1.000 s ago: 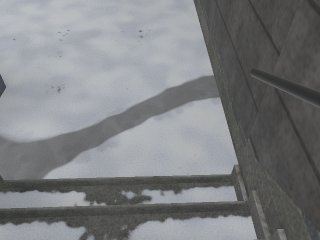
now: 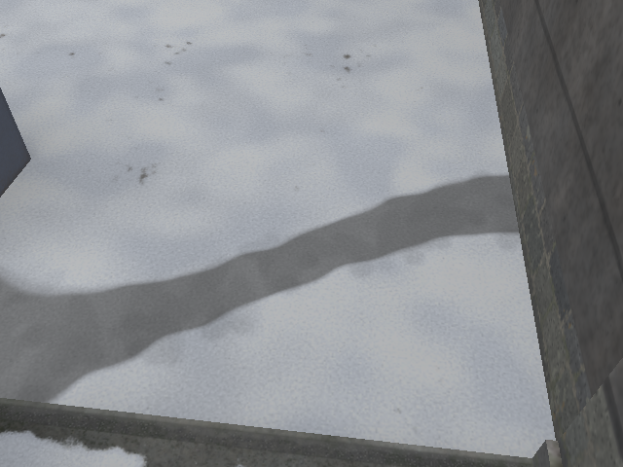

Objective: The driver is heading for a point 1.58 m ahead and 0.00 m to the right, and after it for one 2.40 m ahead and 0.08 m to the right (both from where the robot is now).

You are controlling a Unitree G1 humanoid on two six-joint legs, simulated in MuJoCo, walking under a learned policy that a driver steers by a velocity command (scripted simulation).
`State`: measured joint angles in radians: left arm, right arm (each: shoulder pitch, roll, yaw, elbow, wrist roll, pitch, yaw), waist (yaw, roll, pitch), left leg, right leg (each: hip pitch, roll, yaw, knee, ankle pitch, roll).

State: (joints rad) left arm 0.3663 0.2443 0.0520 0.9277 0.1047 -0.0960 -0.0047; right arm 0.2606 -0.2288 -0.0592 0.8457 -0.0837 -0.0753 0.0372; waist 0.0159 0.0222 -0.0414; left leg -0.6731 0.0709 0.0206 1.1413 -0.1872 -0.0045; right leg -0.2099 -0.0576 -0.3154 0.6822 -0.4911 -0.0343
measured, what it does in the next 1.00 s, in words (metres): steps on the spot: left foot, then right foot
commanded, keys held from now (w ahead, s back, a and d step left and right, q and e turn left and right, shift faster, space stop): q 0.06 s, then no key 0.94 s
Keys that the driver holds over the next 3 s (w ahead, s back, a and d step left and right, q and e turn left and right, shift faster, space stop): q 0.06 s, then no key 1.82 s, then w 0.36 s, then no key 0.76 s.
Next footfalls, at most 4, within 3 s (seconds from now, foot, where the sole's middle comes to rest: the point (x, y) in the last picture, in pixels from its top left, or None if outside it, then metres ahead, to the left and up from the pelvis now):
0.06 left None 0.04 0.11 -0.75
0.36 right None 0.11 -0.10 -0.75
2.16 right None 0.02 -0.07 -0.75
2.62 left None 0.29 0.14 -0.92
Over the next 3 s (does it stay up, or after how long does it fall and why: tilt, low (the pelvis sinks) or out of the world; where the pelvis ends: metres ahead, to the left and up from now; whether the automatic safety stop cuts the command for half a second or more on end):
stays up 0.23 0.04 -0.17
